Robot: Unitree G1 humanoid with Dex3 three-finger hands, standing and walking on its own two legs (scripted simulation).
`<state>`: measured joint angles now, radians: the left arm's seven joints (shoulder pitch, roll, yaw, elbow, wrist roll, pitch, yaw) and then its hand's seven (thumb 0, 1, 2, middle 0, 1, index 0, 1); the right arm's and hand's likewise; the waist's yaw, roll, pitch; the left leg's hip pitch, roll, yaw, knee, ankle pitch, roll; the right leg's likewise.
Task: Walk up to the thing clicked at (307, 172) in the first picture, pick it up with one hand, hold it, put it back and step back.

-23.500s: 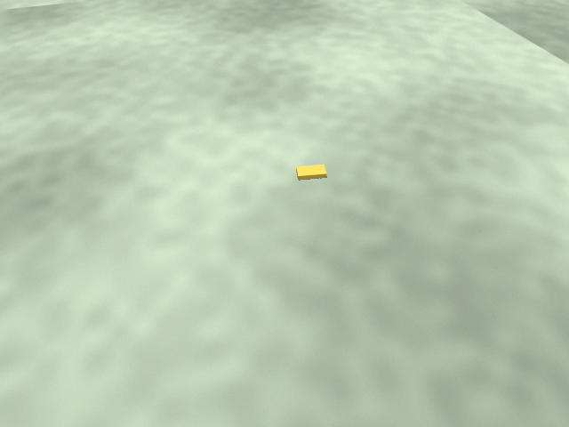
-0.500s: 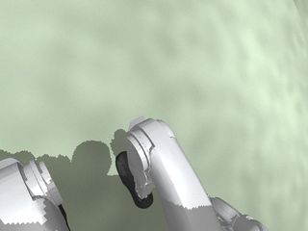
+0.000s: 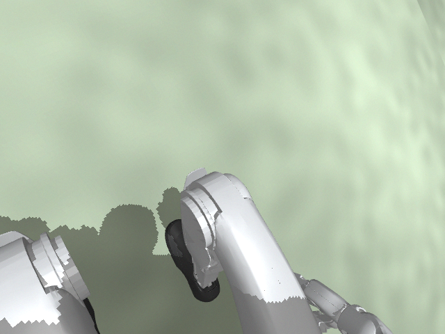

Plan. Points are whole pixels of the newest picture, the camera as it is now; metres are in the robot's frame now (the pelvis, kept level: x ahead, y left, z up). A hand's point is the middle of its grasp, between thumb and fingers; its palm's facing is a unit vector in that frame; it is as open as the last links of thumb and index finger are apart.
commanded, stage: close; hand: left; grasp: from above
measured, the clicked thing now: out of the picture +0.44 +0.35 -0.30
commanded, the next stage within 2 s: settle in 0.40 s
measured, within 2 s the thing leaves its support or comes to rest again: leaves its support in 0.80 s
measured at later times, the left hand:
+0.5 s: hand out of the picture +0.43 +0.34 -0.26, palm faces -0.41 -0.17 -0.90, open 10.0 cm
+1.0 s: hand out of the picture +0.44 +0.35 -0.21, palm faces -0.38 -0.14 -0.92, open 9.9 cm
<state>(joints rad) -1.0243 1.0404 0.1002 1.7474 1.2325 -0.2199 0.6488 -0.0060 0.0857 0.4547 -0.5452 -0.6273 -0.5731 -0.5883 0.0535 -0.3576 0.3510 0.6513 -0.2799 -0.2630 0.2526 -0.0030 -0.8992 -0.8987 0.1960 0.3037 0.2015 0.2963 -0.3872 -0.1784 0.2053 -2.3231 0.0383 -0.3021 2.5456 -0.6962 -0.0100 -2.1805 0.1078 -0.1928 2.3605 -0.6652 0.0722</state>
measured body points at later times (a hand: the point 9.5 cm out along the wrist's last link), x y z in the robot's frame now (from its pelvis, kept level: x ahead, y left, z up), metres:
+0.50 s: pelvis +0.00 +0.00 +0.00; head +0.27 +0.14 +0.32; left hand +0.45 +0.34 -0.21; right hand +0.07 -0.24 -0.06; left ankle +0.07 +0.13 -0.27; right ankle +0.12 -0.12 -0.27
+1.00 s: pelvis +0.01 +0.00 +0.00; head +0.25 +0.13 +0.35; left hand +0.45 +0.36 -0.16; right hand +0.08 -0.25 -0.06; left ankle +0.07 +0.13 -0.27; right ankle +0.12 -0.12 -0.27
